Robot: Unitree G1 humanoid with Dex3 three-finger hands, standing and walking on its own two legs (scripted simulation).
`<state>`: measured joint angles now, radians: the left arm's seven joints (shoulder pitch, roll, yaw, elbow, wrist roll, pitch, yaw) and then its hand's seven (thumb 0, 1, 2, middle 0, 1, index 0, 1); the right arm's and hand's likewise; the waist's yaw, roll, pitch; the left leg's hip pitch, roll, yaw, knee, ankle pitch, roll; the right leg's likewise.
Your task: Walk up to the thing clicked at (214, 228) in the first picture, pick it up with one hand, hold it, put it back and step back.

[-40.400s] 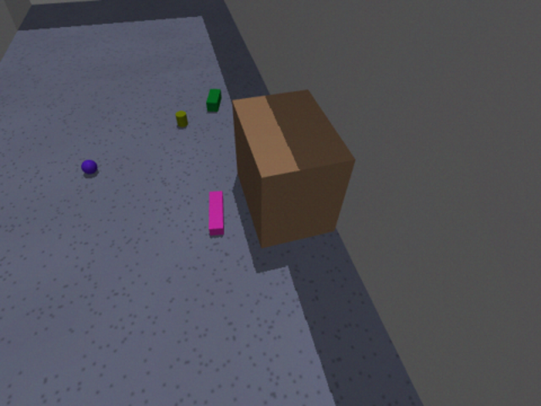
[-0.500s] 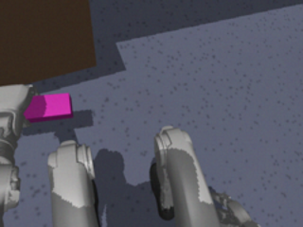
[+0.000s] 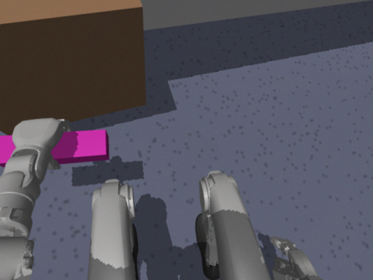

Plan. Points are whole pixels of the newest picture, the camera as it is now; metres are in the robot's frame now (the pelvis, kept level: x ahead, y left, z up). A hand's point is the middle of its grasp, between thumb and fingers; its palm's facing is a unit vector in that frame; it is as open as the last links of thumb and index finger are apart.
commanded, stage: lift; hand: left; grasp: from above
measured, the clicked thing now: (57, 148) +0.41 +0.28 -0.15
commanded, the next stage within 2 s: hold in 1.20 s
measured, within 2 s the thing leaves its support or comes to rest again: neither
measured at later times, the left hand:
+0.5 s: hand out of the picture +0.35 +0.27 +0.09, palm faces -0.41 -0.09 -0.91, open 9.2 cm
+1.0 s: hand out of the picture +0.36 +0.24 +0.21, palm faces -0.44 -0.09 -0.89, open 9.2 cm
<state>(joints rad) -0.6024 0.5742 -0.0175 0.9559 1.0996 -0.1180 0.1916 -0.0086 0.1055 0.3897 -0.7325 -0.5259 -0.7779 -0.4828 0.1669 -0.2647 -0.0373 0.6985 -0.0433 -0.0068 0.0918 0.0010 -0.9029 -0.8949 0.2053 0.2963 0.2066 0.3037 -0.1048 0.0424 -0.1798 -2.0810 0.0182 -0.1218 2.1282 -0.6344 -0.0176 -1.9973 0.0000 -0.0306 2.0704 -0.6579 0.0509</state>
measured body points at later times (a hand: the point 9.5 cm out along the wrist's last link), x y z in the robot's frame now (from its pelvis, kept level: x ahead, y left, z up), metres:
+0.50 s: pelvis +0.02 +0.01 +0.17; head +0.13 +0.03 +0.61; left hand +0.36 +0.27 +0.14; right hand +0.16 -0.25 +0.05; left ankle +0.09 +0.13 -0.38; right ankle +0.10 -0.14 -0.38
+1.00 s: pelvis +0.06 +0.00 +0.30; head +0.11 +0.01 +0.74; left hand +0.38 +0.25 +0.27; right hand +0.16 -0.26 +0.18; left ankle +0.09 +0.13 -0.38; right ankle +0.10 -0.14 -0.38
